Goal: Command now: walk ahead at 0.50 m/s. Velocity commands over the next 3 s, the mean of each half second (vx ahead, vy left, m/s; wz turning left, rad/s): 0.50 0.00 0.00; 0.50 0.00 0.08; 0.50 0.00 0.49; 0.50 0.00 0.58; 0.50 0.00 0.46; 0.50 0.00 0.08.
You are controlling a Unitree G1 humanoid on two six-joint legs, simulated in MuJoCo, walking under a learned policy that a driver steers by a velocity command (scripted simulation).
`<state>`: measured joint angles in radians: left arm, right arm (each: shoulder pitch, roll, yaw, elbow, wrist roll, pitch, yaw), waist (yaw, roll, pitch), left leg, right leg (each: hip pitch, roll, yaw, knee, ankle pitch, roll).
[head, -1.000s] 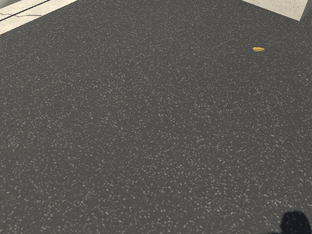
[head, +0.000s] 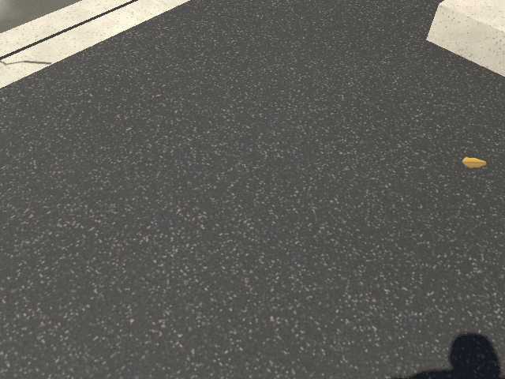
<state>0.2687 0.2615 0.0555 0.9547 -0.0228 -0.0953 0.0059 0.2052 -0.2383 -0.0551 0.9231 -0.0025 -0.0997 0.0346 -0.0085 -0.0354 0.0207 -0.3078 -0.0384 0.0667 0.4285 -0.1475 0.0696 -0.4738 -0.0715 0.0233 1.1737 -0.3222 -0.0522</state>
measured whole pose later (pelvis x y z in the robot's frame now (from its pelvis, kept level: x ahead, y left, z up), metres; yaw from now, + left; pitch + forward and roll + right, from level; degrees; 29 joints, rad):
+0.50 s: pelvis +0.28 -0.06 -0.01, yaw +0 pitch +2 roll +0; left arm 0.08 0.24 0.06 0.86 -0.01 -0.10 -0.03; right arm 0.36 -0.25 -0.05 1.02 0.03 -0.08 0.00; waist -0.03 0.01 0.03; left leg -0.24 0.00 -0.04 1.07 -0.46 0.04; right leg -0.44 0.01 -0.06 0.55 -0.15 -0.06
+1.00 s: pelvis +0.56 -0.01 -0.02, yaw +4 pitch +2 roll -1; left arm 0.35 0.26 0.07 1.01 0.00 -0.06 0.02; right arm 0.04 -0.24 -0.07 0.86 0.02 -0.08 0.04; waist 0.03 0.00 0.02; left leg -0.51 0.00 0.04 0.58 -0.10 0.08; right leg 0.00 -0.03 -0.09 0.58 -0.46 0.01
